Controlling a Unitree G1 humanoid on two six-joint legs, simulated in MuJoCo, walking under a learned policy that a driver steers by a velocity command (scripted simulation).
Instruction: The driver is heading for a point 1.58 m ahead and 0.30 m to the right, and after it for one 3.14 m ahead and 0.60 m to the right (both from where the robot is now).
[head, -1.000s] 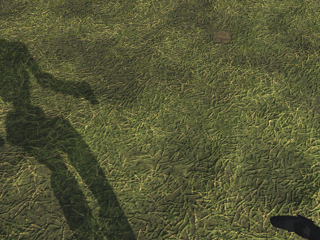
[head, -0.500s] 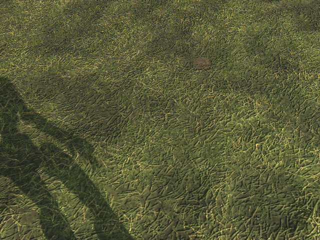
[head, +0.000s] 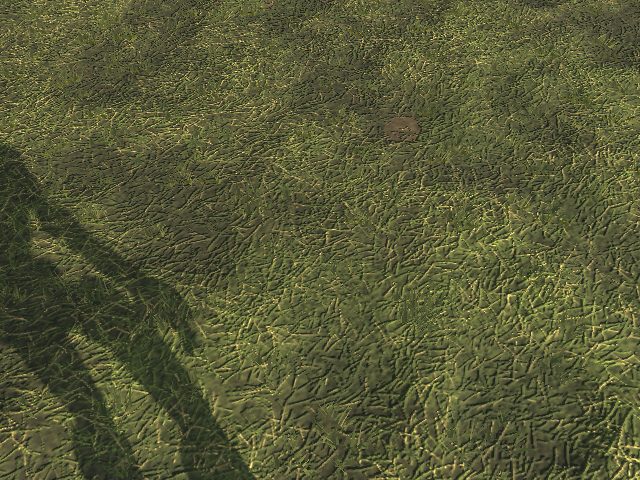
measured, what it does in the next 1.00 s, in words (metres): stands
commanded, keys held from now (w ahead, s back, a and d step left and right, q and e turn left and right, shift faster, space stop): no key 1.00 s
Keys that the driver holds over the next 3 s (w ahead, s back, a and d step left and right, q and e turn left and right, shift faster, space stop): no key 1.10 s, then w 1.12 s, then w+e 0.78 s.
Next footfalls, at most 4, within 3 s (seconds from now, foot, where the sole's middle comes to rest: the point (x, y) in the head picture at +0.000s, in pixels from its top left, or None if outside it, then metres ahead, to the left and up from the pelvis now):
1.82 right None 0.46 -0.11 -0.77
2.38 left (279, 367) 0.78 0.13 -0.77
2.94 right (402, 287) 1.01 -0.18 -0.77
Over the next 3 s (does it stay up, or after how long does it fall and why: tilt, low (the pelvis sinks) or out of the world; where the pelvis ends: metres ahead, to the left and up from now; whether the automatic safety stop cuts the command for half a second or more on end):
stays up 0.91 -0.06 -0.02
